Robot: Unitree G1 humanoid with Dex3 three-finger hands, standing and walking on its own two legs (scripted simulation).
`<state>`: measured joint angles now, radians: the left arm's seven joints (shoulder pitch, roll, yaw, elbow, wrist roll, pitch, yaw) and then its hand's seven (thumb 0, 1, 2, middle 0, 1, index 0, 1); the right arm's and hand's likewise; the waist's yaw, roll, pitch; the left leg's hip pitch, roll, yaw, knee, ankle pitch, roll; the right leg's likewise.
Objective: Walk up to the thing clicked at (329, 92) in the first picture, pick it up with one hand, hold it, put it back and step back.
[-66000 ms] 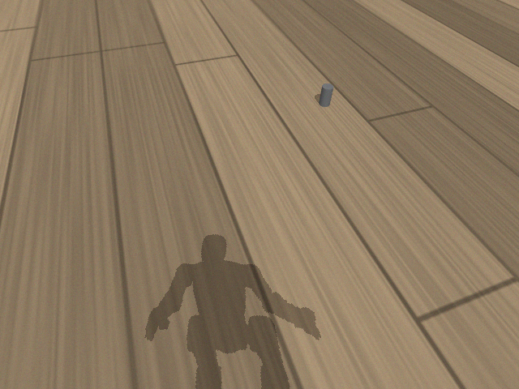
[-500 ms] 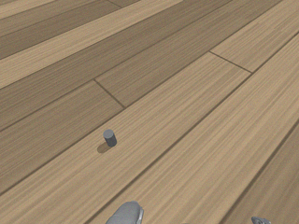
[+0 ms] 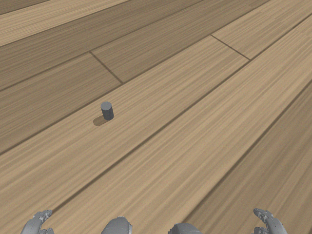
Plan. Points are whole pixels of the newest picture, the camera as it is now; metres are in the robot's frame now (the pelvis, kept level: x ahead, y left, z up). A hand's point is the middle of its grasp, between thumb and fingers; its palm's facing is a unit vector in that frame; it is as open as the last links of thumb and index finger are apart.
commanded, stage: step back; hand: left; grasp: from above
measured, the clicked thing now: (107, 111) +0.90 +0.32 -0.69
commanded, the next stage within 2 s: stand in 1.26 s
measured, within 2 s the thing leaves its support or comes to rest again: neither
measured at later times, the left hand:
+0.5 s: hand out of the picture -0.04 +0.27 -0.15, palm faces +0.04 -0.94 -0.34, open 7.4 cm
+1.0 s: hand out of the picture -0.01 +0.25 -0.15, palm faces +0.05 -0.94 -0.32, open 7.4 cm
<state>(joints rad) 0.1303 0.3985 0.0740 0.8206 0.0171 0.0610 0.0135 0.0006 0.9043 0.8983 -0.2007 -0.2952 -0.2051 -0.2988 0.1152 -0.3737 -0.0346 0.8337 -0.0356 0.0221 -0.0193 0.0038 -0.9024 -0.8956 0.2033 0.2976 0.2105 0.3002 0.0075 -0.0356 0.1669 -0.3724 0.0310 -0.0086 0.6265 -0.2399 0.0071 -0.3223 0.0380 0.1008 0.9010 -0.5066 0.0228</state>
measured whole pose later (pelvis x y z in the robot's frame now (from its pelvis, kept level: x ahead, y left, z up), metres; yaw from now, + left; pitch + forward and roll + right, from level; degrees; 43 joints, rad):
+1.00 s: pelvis -0.08 -0.01 +0.01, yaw +2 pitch -1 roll -1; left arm 0.14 0.37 0.04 1.05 0.02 -0.02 -0.01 0.00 0.90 0.90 -0.20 -0.30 -0.20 -0.30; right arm 0.17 -0.33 -0.02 1.05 -0.03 -0.03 0.01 0.01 -0.91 -0.90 0.20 0.30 0.21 0.30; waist 0.01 -0.03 0.04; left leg -0.20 -0.01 -0.02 0.51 -0.29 0.01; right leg -0.17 -0.02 -0.02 0.47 -0.28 0.02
